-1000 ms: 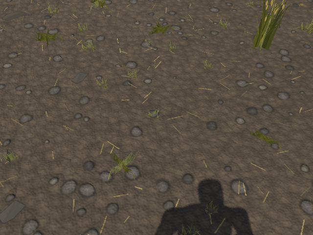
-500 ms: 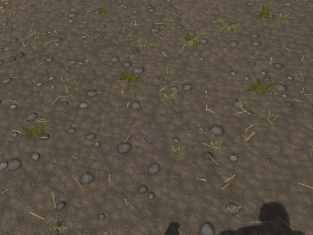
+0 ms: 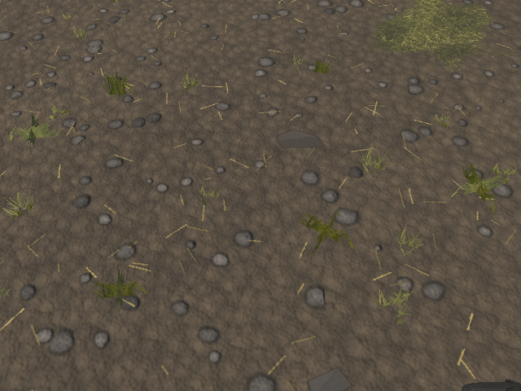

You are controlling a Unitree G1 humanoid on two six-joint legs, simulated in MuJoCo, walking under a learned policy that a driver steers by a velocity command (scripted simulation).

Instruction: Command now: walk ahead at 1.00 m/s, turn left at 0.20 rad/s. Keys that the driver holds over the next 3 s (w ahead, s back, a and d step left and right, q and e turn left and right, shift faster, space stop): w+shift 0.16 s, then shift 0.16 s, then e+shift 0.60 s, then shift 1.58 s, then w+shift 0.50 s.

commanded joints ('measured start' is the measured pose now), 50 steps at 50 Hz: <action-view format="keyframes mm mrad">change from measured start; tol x32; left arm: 1 -112 88 7 -71 -15 -34 -8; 50 -274 145 89 -236 0 161 -7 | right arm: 1 -109 -15 26 -116 5 -15 25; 11 403 -246 -65 50 -5 -17 -51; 50 71 -52 -26 -10 41 63 -96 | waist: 1 -79 -115 140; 11 -206 171 -469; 15 -62 -51 -12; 50 -17 -202 -52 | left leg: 1 45 43 72 -284 190 -5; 8 621 -107 185 -474 88 92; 11 1186 449 -721 -633 348 287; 16 569 256 -156 -733 967 185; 27 537 159 217 -487 843 3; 31 79 -132 36 484 -421 -125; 50 319 -85 -27 -387 -138 -83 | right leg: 1 -157 -201 114 -289 297 -131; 8 52 -244 -24 241 1227 -84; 11 -561 59 134 1259 -229 -36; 28 -79 46 -28 229 316 -119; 30 118 -246 396 244 1349 -277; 34 -92 -246 590 -11 458 -336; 50 -193 -67 656 -67 -81 -124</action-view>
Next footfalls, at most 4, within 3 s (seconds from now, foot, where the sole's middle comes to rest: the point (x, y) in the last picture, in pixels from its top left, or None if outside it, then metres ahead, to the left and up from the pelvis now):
0.18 left None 0.37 0.10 -0.78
0.58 right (315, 334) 0.66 -0.06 -0.78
1.08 left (252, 325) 0.68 0.11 -0.78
1.44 right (305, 388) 0.51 -0.04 -0.78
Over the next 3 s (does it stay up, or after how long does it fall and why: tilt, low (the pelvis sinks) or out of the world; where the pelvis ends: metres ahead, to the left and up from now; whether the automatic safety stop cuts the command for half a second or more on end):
stays up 0.75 0.01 0.00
